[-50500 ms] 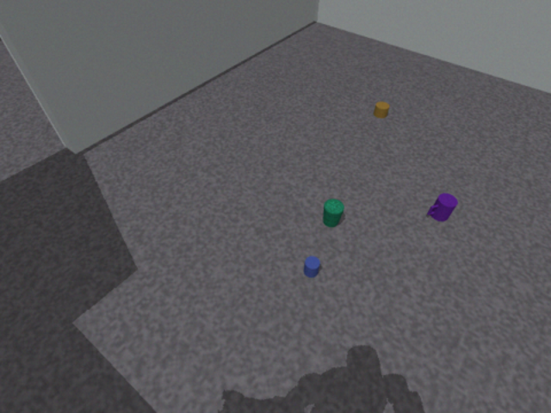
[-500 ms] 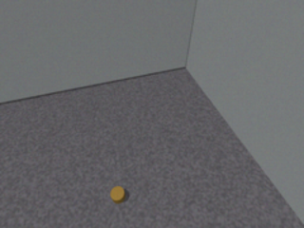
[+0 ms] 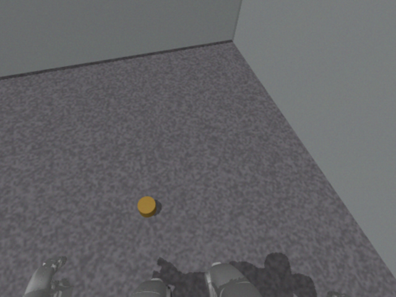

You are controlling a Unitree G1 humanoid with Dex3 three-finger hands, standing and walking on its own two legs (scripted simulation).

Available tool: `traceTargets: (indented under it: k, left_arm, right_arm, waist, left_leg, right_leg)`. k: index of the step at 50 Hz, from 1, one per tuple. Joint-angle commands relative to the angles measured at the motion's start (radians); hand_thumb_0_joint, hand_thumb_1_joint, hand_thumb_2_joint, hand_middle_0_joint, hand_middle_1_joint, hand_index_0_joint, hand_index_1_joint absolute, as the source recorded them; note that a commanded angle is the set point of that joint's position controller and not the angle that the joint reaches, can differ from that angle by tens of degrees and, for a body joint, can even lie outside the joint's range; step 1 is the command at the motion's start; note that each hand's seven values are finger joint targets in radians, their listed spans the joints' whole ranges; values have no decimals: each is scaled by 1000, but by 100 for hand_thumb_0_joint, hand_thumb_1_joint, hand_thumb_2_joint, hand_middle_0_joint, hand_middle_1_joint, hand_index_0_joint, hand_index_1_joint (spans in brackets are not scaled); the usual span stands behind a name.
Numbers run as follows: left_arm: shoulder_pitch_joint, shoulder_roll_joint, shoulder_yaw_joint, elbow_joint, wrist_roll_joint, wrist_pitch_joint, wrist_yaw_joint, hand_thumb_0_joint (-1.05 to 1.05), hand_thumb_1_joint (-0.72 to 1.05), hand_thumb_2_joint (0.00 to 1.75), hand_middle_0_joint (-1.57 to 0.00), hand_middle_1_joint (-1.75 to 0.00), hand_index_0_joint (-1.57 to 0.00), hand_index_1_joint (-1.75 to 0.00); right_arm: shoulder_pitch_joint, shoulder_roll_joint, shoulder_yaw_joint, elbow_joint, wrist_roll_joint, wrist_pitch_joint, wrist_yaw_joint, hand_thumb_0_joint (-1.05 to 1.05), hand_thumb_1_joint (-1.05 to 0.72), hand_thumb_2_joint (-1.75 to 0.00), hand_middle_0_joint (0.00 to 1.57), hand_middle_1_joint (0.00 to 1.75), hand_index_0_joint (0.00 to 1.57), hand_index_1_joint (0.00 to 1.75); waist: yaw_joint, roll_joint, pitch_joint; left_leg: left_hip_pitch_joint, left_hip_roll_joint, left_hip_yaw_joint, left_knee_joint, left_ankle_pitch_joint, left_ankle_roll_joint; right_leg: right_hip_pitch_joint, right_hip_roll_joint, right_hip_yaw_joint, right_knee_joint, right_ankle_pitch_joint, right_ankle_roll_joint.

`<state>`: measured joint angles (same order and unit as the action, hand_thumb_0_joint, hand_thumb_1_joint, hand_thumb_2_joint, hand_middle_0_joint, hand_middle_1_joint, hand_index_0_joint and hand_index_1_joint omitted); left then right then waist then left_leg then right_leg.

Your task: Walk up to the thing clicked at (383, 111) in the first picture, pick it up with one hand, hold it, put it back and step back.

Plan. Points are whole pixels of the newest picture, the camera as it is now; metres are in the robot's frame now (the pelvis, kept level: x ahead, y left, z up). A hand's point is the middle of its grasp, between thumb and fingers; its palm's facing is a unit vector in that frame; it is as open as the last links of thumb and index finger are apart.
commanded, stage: step back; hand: left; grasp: from above
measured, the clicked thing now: (147, 206) +0.51 +0.19 -0.73
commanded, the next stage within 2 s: none
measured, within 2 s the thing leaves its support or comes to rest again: neither
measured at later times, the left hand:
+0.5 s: hand out of the picture +0.01 +0.25 -0.13, palm faces -0.02 -0.91 -0.41, open 7.3 cm
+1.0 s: hand out of the picture -0.19 +0.25 -0.16, palm faces -0.08 -0.91 -0.41, open 7.3 cm
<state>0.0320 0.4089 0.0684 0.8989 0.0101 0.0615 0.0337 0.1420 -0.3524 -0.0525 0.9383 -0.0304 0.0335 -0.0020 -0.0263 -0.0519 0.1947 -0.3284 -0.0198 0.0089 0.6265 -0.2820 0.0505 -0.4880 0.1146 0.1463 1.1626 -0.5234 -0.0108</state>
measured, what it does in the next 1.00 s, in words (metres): walks backwards: right foot, then left foot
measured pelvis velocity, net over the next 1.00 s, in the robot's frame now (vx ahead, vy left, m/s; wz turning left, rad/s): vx -0.28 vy -0.03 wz -0.09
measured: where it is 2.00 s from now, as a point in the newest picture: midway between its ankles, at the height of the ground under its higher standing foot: outside the picture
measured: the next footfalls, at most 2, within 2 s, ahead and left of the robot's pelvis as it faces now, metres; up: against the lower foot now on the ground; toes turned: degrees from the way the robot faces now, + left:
right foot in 0.22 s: -0.04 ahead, -0.13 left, +0.00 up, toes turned -1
left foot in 0.58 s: -0.11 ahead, +0.10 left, +0.00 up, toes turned -2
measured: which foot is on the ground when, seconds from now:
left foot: down 0.00-0.26, up 0.28-0.56, down 0.58-1.00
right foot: up 0.00-0.20, down 0.22-0.58, up 0.60-0.96, down 0.98-1.00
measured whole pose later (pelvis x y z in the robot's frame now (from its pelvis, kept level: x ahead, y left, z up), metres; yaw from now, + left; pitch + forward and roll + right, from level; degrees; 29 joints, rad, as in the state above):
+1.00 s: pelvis -0.28 -0.03 -0.01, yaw -5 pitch -3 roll -2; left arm 0.21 0.38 0.09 0.87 0.03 0.05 0.00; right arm 0.08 -0.40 -0.05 0.81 -0.02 0.04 0.00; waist 0.01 0.05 0.18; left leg -0.47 0.08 -0.01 0.69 -0.19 0.00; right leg -0.22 0.04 0.03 0.68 -0.42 0.00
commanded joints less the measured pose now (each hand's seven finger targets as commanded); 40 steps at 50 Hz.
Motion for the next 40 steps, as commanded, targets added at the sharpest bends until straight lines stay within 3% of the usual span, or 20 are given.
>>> traceTargets:
  k: [1, 6, 10, 11, 12, 13, 14, 15, 16, 18, 24, 27, 28, 29, 30, 31, 32, 33, 35, 40]
  left_arm:
    - [64, 163, 48, -81, 4, -24, 4, 0, 90, 90, -20, -30, -20, -30]
    - [101, 153, 59, -91, 3, -33, -11, 0, 90, 90, -20, -30, -20, -30]
    - [251, 133, 64, -33, 13, -42, -19, 0, 90, 90, -20, -30, -20, -30]
    - [247, 175, 74, -45, 26, -49, -17, 0, 90, 90, -20, -30, -20, -30]
    - [213, 253, 93, -71, 22, -50, -19, 0, 90, 90, -20, -30, -20, -30]
    - [148, 334, 106, -109, 29, -50, -19, 0, 90, 90, -20, -30, -20, -30]
    - [105, 294, 100, -137, 29, -58, -16, 0, 90, 90, -20, -30, -20, -30]
    - [57, 234, 85, -147, 12, -60, -9, 0, 90, 90, -20, -30, -20, -30]
    - [29, 213, 77, -152, 15, -59, -6, 0, 90, 90, -20, -30, -20, -30]
    - [23, 190, 77, -171, 22, -55, -3, 0, 90, 90, -20, -30, -20, -30]
    - [157, 185, 71, -175, 22, -43, 5, 0, 90, 90, -20, -30, -20, -30]
    - [81, 205, 63, -203, 3, -27, -5, 0, 90, 90, -20, -30, -20, -30]
    - [100, 171, 52, -211, 1, -20, -9, 0, 90, 90, -20, -30, -20, -30]
    - [134, 134, 45, -213, -2, -18, -11, 0, 90, 90, -20, -30, -20, -30]
    - [52, 166, 61, -217, -2, -19, 4, 0, 90, 90, -20, -30, -20, -30]
    - [42, 181, 69, -203, 10, -19, 12, 0, 90, 90, -20, -30, -20, -30]
    - [56, 174, 67, -188, 2, -16, 10, 0, 90, 90, -20, -30, -20, -30]
    - [104, 158, 64, -171, -10, -17, 8, 0, 90, 90, -20, -30, -20, -30]
    - [163, 174, 72, -146, -3, -21, 3, 0, 90, 90, -20, -30, -20, -30]
    - [153, 158, 67, -156, 5, -25, -8, 0, 90, 90, -20, -30, -20, -30]
  right_arm:
    - [35, -255, -69, -113, 3, -30, -37, 0, -90, -90, 20, 30, 20, 30]
    - [28, -286, -65, -138, 0, -23, -32, 0, -90, -90, 20, 30, 20, 30]
    - [-39, -290, -62, -152, 15, -5, -23, 0, -90, -90, 20, 30, 20, 30]
    - [-25, -259, -53, -151, 22, -4, -20, 0, -90, -90, 20, 30, 20, 30]
    - [-65, -221, -45, -169, 32, -6, -16, 0, -90, -90, 20, 30, 20, 30]
    - [-87, -226, -54, -161, 27, -1, -28, 0, -90, -90, 20, 30, 20, 30]
    - [-54, -245, -59, -141, 25, 3, -30, 0, -90, -90, 20, 30, 20, 30]
    - [-2, -241, -52, -119, 36, 1, -28, 0, -90, -90, 20, 30, 20, 30]
    - [20, -227, -47, -104, 41, -2, -27, 0, -90, -90, 20, 30, 20, 30]
    - [54, -224, -38, -102, 36, -12, -31, 0, -90, -90, 20, 30, 20, 30]
    - [26, -201, -30, -142, 23, -23, -31, 0, -90, -90, 20, 30, 20, 30]
    - [135, -203, -47, -96, 11, -30, -23, 0, -90, -90, 20, 30, 20, 30]
    - [117, -241, -61, -106, -3, -34, -23, 0, -90, -90, 20, 30, 20, 30]
    - [91, -326, -83, -125, -19, -36, -20, 0, -90, -90, 20, 30, 20, 30]
    - [66, -410, -94, -143, -3, -34, -10, 0, -90, -90, 20, 30, 20, 30]
    - [48, -380, -91, -143, -6, -37, -14, 0, -90, -90, 20, 30, 20, 30]
    - [5, -322, -74, -148, -4, -38, -19, 0, -90, -90, 20, 30, 20, 30]
    - [-46, -279, -59, -154, -12, -36, -24, 0, -90, -90, 20, 30, 20, 30]
    - [-45, -275, -61, -166, -5, -38, -28, 0, -90, -90, 20, 30, 20, 30]
    - [12, -267, -68, -175, 4, -35, -34, 0, -90, -90, 20, 30, 20, 30]
  waist:
    - [-9, 155, -269]
    - [-14, 203, -268]
    - [57, 197, -296]
    - [50, 107, -282]
    - [59, -108, -222]
    - [84, -248, -176]
    - [58, -160, -140]
    - [20, -54, -137]
    - [0, -52, -136]
    - [9, -80, -178]
    - [84, -134, -258]
    - [5, -97, -276]
    - [19, -13, -265]
    - [32, 201, -271]
    - [-28, 309, -250]
    - [-24, 229, -226]
    - [9, 137, -206]
    - [45, 128, -198]
    - [56, 196, -189]
    - [1, 193, -217]
  left_leg:
    - [333, 304, -286, -116, 640, 217]
    - [249, 280, -241, -124, 475, 191]
    - [62, 247, -201, -65, 272, 106]
    - [-55, 190, -167, -17, 149, 45]
    - [-188, 10, -65, 149, -99, -27]
    - [-156, -75, -66, 414, -335, -53]
    - [-140, -62, -180, 544, -330, -56]
    - [-147, -87, -210, 583, -262, -54]
    - [-147, -109, -193, 596, -221, -56]
    - [-153, -111, -160, 582, -198, -64]
    - [-144, -29, -75, 148, -240, -65]
    - [83, -16, 0, -215, 53, -42]
    - [154, 56, -124, -232, 150, -18]
    - [250, 271, -406, -262, 284, 65]
    - [108, 412, -535, -287, 421, 222]
    - [58, 420, -529, -274, 435, 250]
    - [65, 343, -385, -246, 456, 201]
    - [102, 280, -301, -225, 454, 161]
    - [113, 280, -267, -206, 459, 172]
    - [237, 300, -248, -173, 448, 218]
  right_leg:
    - [-58, -55, 16, -29, -25, 32]
    - [90, -80, -75, -304, 22, 28]
    - [344, -95, -141, -678, 269, -24]
    - [395, -159, -26, -718, 286, -57]
    - [336, -335, 250, -783, 319, -170]
    - [150, -524, 447, -870, 347, -320]
    - [108, -525, 428, -853, 437, -319]
    - [144, -437, 268, -796, 568, -271]
    - [160, -371, 158, -759, 639, -223]
    - [238, -327, 74, -724, 677, -198]
    - [506, -358, 87, -623, 829, -208]
    - [360, -327, 44, -536, 712, -149]
    - [229, -270, 19, -495, 536, -87]
    - [32, -128, -58, -336, 234, -34]
    - [34, -21, -49, -145, -132, -8]
    - [42, -17, 51, -2, -144, -11]
    - [22, -13, 87, 50, -82, -23]
    - [-15, -7, 77, 82, -29, -22]
    - [-20, -13, 46, 130, 15, 0]
    - [-14, -53, 5, -49, 1, 50]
